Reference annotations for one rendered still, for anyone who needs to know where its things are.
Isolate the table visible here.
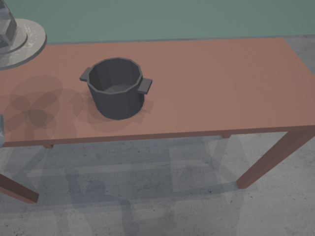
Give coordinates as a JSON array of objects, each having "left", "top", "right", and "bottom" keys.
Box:
[{"left": 0, "top": 37, "right": 315, "bottom": 204}]

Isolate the knob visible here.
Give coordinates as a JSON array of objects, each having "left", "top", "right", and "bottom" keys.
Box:
[{"left": 0, "top": 20, "right": 16, "bottom": 43}]

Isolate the pot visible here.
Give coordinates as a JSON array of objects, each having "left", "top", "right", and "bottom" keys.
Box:
[{"left": 79, "top": 57, "right": 152, "bottom": 120}]

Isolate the left robot hand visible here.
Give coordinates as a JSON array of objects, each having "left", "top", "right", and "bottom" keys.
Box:
[{"left": 0, "top": 0, "right": 17, "bottom": 48}]

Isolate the lid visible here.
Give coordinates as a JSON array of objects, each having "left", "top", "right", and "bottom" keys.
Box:
[{"left": 0, "top": 19, "right": 47, "bottom": 71}]

